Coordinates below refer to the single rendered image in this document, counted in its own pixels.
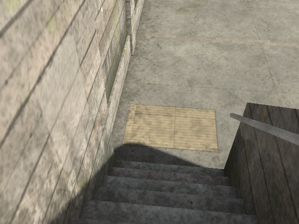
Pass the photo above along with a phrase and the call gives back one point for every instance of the stairs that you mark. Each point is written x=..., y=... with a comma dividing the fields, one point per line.
x=136, y=192

